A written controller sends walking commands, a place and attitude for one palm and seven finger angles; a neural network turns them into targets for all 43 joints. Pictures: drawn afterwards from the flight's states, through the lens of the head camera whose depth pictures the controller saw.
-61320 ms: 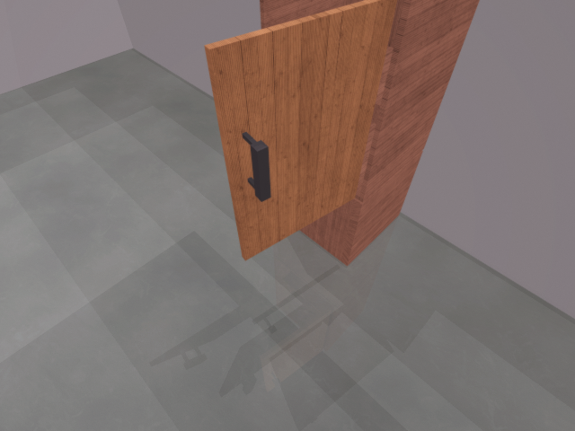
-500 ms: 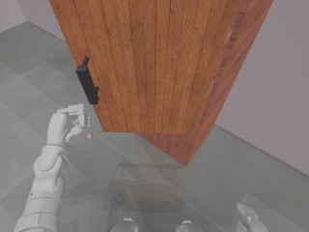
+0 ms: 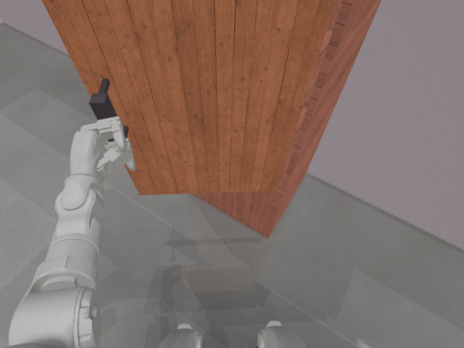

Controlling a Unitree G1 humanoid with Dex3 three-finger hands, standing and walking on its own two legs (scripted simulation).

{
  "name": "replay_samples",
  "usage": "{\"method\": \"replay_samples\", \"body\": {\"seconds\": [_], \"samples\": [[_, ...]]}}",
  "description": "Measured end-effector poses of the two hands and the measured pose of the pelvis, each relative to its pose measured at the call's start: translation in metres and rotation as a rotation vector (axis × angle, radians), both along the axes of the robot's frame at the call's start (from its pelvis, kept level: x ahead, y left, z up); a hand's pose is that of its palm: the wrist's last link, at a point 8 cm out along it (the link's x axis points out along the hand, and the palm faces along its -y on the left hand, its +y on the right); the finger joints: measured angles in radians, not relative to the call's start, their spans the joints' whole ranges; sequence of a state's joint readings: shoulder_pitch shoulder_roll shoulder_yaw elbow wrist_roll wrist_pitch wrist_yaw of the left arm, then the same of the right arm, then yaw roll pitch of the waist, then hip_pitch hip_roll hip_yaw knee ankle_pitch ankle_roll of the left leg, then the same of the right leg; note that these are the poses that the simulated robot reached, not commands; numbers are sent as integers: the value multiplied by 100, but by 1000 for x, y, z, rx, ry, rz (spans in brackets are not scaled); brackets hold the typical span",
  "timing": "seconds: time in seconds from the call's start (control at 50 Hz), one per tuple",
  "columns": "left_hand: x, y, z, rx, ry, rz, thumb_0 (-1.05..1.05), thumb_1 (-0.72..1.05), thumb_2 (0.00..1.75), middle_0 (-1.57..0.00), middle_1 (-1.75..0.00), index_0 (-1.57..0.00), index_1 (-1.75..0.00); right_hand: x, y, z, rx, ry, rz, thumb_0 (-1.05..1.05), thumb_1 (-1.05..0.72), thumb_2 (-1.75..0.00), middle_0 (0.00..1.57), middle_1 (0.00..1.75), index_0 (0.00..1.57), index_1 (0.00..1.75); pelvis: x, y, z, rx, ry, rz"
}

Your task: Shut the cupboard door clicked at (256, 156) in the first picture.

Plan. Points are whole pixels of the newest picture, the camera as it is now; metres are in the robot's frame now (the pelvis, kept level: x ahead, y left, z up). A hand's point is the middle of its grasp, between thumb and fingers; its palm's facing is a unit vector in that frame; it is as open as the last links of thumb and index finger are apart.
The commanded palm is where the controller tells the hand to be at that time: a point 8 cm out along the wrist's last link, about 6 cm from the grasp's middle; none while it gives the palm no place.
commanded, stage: bring the fist close to the handle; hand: left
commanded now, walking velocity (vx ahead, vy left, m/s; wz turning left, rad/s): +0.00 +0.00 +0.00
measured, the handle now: (114, 118) +0.52 +0.23 +0.07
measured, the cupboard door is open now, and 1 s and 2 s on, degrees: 35 28 19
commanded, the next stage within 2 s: push the door shut along its arc in 0.24 s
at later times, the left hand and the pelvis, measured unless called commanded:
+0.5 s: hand (131, 152) +0.43 +0.18 +0.07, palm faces +0.00 -1.00 -0.03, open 3.1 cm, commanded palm +0.42 +0.23 +0.07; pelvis +0.00 +0.00 +0.00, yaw +1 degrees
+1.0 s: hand (136, 126) +0.49 +0.18 +0.08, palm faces -0.11 -0.99 -0.03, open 3.1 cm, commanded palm +0.49 +0.21 +0.07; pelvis -0.01 +0.00 -0.02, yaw +0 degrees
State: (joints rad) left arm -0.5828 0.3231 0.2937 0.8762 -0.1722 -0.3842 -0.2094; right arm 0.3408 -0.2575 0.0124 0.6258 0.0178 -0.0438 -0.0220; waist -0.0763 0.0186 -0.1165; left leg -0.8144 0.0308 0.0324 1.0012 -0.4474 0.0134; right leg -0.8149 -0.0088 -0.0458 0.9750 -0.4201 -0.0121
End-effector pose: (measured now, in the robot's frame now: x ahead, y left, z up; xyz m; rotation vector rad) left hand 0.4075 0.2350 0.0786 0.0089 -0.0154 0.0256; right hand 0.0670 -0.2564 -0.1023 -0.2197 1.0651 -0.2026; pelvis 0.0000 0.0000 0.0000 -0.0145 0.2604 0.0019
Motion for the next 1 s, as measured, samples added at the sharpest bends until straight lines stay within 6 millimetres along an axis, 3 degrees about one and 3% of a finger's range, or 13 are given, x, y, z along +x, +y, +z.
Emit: {"method": "replay_samples", "body": {"seconds": [0.16, 0.38, 0.56, 0.82, 1.0], "samples": [[-10, 4, -5, 5, 4, 14, 1, 90, 90, -129, -150, -129, -150, -12, -1, 1, 0, 36, -16, 1, -90, -90, 21, 30, 20, 30, -1, 0, 2, 0, -7, -1], [-6, -3, 0, 7, -11, -3, 1, 90, 90, -130, -150, -130, -150, 4, -2, 3, -6, -3, 7, 1, -90, -90, 21, 30, 20, 30, -3, -1, 2, -3, -9, 6], [16, -5, -1, 20, 10, -34, 1, 90, 90, -130, -150, -130, -150, 9, -4, 0, -17, -12, 16, 1, -90, -90, 21, 30, 21, 30, -5, -4, -3, -4, 11, 12], [47, 3, 2, 19, 27, -88, 1, 90, 90, -131, -150, -131, -150, -35, -14, -13, -39, 126, -24, 1, -90, -90, 21, 30, 21, 30, -8, -5, -14, -16, 65, 18], [69, -2, 1, 19, 44, -139, 1, 90, 90, -130, -150, -131, -150, -66, -14, -15, -55, 199, -60, 1, -90, -90, 21, 30, 21, 30, -11, -3, -19, -26, 98, 16]]}}
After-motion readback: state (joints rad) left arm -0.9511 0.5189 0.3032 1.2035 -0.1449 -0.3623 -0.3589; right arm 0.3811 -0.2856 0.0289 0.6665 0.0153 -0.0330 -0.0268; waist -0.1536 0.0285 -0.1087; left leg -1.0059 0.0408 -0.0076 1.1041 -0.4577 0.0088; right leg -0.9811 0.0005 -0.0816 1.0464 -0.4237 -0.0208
